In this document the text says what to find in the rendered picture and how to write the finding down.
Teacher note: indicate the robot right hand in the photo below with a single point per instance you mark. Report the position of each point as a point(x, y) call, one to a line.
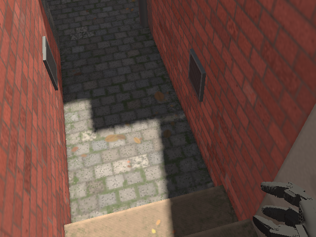
point(298, 223)

